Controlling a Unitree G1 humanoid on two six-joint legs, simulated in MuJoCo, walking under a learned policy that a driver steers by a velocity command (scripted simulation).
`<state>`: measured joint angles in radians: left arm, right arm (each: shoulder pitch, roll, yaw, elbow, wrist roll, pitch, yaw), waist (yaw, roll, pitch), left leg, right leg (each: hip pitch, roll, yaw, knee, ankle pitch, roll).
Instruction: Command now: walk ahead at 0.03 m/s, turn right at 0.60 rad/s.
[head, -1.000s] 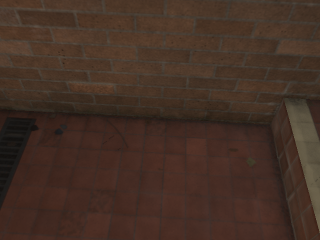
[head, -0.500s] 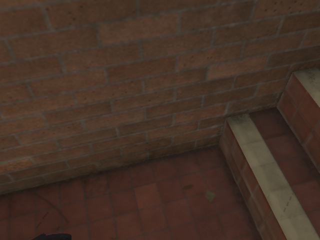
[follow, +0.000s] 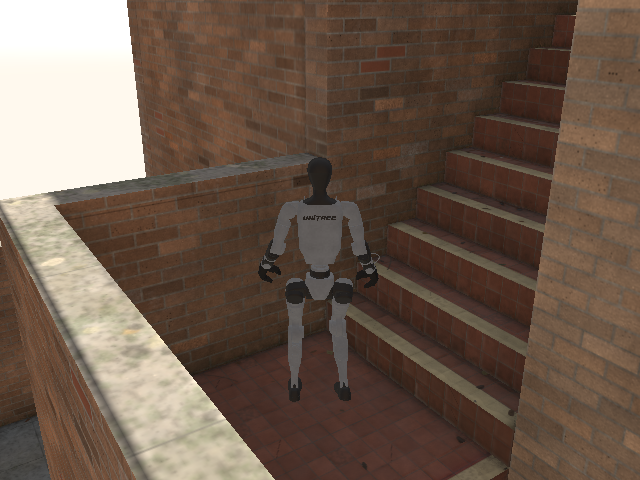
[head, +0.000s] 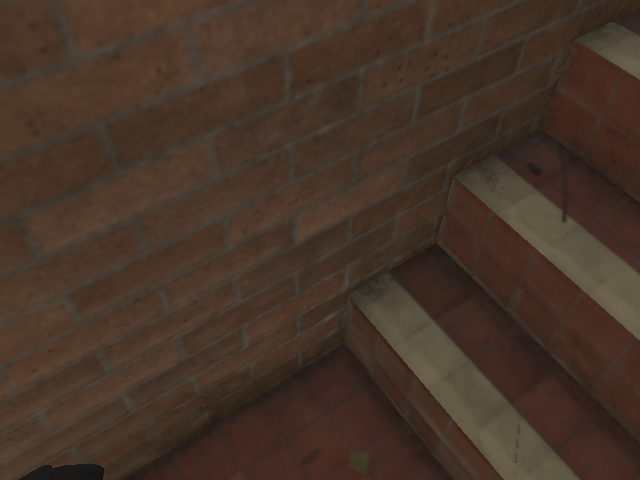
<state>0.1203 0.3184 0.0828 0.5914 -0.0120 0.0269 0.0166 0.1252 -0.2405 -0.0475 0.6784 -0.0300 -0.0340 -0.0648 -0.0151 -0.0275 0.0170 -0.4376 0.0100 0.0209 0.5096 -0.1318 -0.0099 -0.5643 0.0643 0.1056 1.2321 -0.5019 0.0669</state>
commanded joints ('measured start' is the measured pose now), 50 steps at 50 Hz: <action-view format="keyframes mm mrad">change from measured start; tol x32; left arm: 1 -4 40 14 -95 0 22 0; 50 -48 24 -31 -93 16 -79 -49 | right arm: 1 8 -164 -48 -62 -1 15 -23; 50 193 -220 -37 33 35 -52 54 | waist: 1 2 128 -135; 10 33 224 -164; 13 42 -258 -93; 50 -24 218 -33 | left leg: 1 207 271 -207 -188 268 206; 10 103 253 -11 -103 -112 78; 13 -349 33 -40 560 -478 -81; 18 -294 52 -122 669 -167 -58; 34 270 -33 -69 -157 -112 -4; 37 511 447 -658 -285 -302 299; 50 214 216 -18 -224 195 168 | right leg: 1 -78 -85 -37 -26 98 14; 10 335 -29 -177 -634 260 -106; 14 359 -390 465 -963 321 -388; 27 416 -233 358 -807 546 -282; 33 264 -129 390 -826 88 -264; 37 -352 -37 99 -182 -91 -87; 50 196 -14 -184 -474 168 -66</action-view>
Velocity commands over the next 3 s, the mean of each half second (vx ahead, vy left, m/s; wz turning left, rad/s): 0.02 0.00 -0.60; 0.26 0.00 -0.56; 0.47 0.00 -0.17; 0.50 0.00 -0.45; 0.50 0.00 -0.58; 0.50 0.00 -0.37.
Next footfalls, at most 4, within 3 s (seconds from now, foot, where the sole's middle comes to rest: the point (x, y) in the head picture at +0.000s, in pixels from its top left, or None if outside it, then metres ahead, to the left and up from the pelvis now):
0.22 right None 0.04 -0.15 -0.76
0.70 left None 0.12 0.06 -0.76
1.08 right None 0.12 -0.25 -0.76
1.60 left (449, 376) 0.57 -0.22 -0.56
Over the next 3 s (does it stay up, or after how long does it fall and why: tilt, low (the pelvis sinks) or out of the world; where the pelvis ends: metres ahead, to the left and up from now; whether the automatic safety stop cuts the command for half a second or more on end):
stays up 0.60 -0.84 0.62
